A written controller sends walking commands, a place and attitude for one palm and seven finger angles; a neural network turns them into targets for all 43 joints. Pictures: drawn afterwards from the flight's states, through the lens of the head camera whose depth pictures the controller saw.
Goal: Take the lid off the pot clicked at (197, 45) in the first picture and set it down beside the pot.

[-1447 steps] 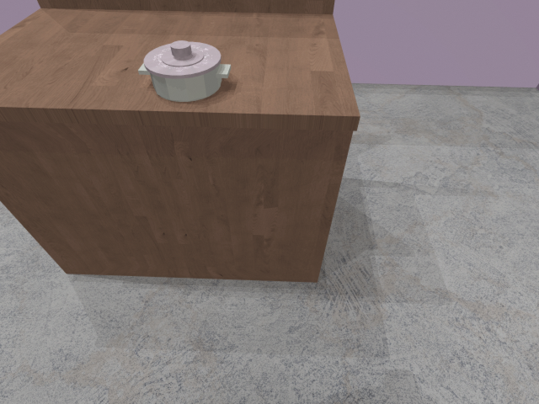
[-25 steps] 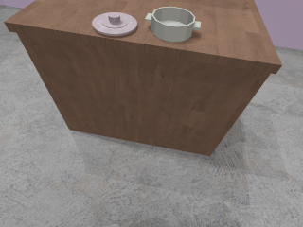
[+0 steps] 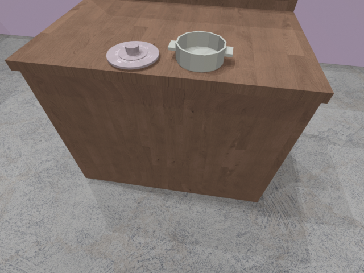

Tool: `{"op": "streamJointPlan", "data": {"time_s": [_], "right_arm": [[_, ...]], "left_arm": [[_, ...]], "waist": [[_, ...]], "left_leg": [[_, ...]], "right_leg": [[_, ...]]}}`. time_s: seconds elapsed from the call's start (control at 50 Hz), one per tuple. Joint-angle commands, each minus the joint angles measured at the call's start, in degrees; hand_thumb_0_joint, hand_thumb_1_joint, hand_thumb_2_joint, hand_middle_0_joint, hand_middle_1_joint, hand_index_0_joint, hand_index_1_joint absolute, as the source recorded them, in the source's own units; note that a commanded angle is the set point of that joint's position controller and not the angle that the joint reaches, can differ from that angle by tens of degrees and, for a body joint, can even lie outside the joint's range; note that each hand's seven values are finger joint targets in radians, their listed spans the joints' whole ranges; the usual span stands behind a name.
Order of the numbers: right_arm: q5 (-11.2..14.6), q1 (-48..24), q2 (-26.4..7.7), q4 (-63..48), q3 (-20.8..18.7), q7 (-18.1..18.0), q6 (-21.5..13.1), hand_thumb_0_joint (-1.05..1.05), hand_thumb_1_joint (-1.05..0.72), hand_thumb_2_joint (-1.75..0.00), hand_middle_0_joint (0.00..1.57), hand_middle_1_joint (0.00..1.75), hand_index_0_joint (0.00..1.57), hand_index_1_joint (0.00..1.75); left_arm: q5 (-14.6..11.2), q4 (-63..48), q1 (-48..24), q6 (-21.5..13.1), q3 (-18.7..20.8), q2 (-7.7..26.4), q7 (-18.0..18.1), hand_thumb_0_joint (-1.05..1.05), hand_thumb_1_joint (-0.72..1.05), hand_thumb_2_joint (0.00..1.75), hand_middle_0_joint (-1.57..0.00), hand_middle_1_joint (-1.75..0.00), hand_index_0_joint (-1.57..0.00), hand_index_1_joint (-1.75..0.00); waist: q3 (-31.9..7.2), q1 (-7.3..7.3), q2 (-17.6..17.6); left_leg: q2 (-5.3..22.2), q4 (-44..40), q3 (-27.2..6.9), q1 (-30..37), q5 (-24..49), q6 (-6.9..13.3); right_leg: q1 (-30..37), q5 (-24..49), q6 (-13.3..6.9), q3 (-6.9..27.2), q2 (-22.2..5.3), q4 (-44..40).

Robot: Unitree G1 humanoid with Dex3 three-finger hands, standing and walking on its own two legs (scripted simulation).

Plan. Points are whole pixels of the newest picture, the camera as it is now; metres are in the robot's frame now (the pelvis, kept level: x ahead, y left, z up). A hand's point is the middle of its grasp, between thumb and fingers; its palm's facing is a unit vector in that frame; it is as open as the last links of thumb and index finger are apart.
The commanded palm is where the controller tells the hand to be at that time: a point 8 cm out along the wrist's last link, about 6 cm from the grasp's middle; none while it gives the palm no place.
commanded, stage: stop stepping back and stand still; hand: left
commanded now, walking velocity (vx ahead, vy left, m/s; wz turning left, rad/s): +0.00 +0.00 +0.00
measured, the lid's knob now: (132, 47) +0.78 +0.20 +0.10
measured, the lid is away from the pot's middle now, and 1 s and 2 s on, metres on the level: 0.23 0.23 0.23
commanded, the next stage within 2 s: let the arm hang, fingers relaxed in 0.02 s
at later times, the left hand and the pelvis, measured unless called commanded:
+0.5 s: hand out of the picture +0.01 +0.19 -0.17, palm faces +0.00 -0.98 -0.20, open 7.3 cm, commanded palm none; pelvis -0.01 +0.01 +0.00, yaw -1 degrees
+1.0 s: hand out of the picture -0.01 +0.18 -0.17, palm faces +0.00 -0.98 -0.19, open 7.3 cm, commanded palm none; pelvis -0.02 +0.01 +0.00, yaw -1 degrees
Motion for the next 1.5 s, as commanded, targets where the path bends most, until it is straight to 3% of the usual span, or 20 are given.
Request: {"op": "streamJointPlan", "data": {"time_s": [0.0,0.12,0.26,0.54,0.76,0.86,0.98,1.06,1.16,1.26,1.36,1.48], "right_arm": [[-0.2,4.3,-5.8,-1.1,-1.4,-0.3,-0.7,0.0,-0.9,-0.9,0.2,0.3,0.2,0.3],[-0.1,4.8,-6.0,-0.7,-1.4,-0.4,-0.7,0.0,-0.9,-0.9,0.2,0.3,0.2,0.3],[0.0,5.6,-5.4,0.2,-1.3,-0.4,-0.6,0.0,-0.9,-0.9,0.2,0.3,0.2,0.3],[0.1,7.6,-4.6,1.8,-1.1,-0.5,-0.9,0.0,-0.9,-0.9,0.2,0.3,0.2,0.3],[0.0,7.1,-3.9,2.1,-1.0,-0.3,-0.7,0.0,-0.9,-0.9,0.2,0.3,0.2,0.3],[0.1,7.0,-3.9,2.0,-1.1,-0.3,-0.7,0.0,-0.9,-0.9,0.2,0.3,0.2,0.3],[0.1,7.3,-3.9,2.2,-1.1,-0.3,-1.0,0.0,-0.9,-0.9,0.2,0.3,0.2,0.3],[0.1,7.0,-3.7,2.4,-1.0,-0.3,-0.9,0.0,-0.9,-0.9,0.2,0.3,0.2,0.3],[0.1,7.4,-3.7,2.4,-1.0,-0.4,-0.9,0.0,-0.9,-0.9,0.2,0.3,0.2,0.3],[0.1,7.6,-3.7,2.5,-1.0,-0.4,-1.0,0.0,-0.9,-0.9,0.2,0.3,0.2,0.3],[0.1,7.5,-3.4,2.6,-1.0,-0.3,-0.8,0.0,-0.9,-0.9,0.2,0.3,0.2,0.3],[0.1,7.9,-3.4,2.7,-1.0,-0.3,-0.9,0.0,-0.9,-0.9,0.2,0.3,0.2,0.3]], "left_arm": [[0.2,-1.5,3.5,-0.6,1.6,6.7,0.4,0.0,0.9,0.9,-0.2,-0.3,-0.2,-0.3],[0.1,-1.1,3.5,-0.8,1.6,6.6,0.4,0.0,0.9,0.9,-0.2,-0.3,-0.2,-0.3],[0.1,-0.2,4.0,-0.6,1.4,6.2,0.5,0.0,0.9,0.9,-0.2,-0.3,-0.2,-0.3],[0.1,2.3,5.9,-0.7,0.9,5.0,0.6,0.0,0.9,0.9,-0.2,-0.3,-0.2,-0.3],[0.2,3.1,6.6,-0.7,0.8,4.2,0.5,0.0,0.9,0.9,-0.2,-0.3,-0.2,-0.3],[0.3,3.1,6.7,-0.9,0.8,4.3,0.6,0.0,0.9,0.9,-0.2,-0.3,-0.2,-0.3],[0.2,3.2,6.7,-1.0,0.8,4.2,0.6,0.0,0.9,0.9,-0.2,-0.3,-0.2,-0.3],[0.2,3.4,7.0,-0.9,0.8,4.1,0.6,0.0,0.9,0.9,-0.2,-0.3,-0.2,-0.3],[0.2,3.4,6.9,-0.9,0.8,3.8,0.6,0.0,0.9,0.9,-0.2,-0.3,-0.2,-0.3],[0.3,3.7,7.3,-1.0,0.8,3.7,0.6,0.0,0.9,0.9,-0.2,-0.3,-0.2,-0.3],[0.2,3.8,7.3,-0.9,0.7,3.6,0.6,0.0,0.9,0.9,-0.2,-0.3,-0.2,-0.3],[0.3,3.7,7.3,-1.0,0.8,3.6,0.6,0.0,0.9,0.9,-0.2,-0.3,-0.2,-0.3]], "waist": [[0.0,0.14,1.3],[-1.3,-0.07,1.3],[0.9,-0.02,0.0],[0.6,-0.1,0.4],[3.8,-0.02,0.7],[2.7,-0.09,-0.9],[1.2,-0.19,0.1],[3.2,-0.01,0.4],[3.1,-0.17,1.1],[1.9,-0.07,-0.2],[3.7,-0.07,-0.2],[2.9,-0.12,0.1]], "left_leg": [[3.8,-2.7,-3.7,5.3,22.7,3.1],[3.9,-2.9,-3.4,6.7,23.6,3.1],[4.0,-4.5,-3.7,5.6,19.3,3.4],[4.2,-5.8,-4.1,6.9,18.5,3.7],[4.0,-7.2,-4.2,4.7,12.2,3.6],[3.8,-6.8,-4.2,5.0,12.1,3.5],[4.0,-6.6,-4.1,5.9,14.8,3.5],[4.0,-7.2,-4.3,4.8,12.8,3.4],[4.1,-7.5,-4.6,4.6,12.1,3.5],[4.1,-7.2,-4.6,5.4,13.4,3.5],[4.0,-7.7,-4.7,4.4,11.0,3.4],[4.0,-7.8,-4.7,4.5,11.4,3.4]], "right_leg": [[-4.2,25.4,-1.6,2.5,-4.4,-3.7],[-3.4,26.6,-1.5,2.6,-4.4,-3.9],[-4.3,22.3,-1.4,2.7,-4.3,-5.3],[-5.2,19.9,-1.2,2.9,-3.9,-5.9],[-7.2,15.6,-1.2,3.5,-3.9,-7.1],[-6.8,16.3,-1.2,3.9,-4.2,-7.3],[-6.2,18.5,-1.1,3.7,-4.2,-6.8],[-7.2,16.2,-1.2,3.8,-4.1,-7.2],[-7.2,15.2,-1.2,3.7,-3.9,-7.2],[-6.8,16.4,-1.1,3.7,-4.1,-7.1],[-7.8,14.2,-1.2,3.8,-4.1,-7.6],[-7.4,14.8,-1.2,4.0,-4.0,-7.3]]}}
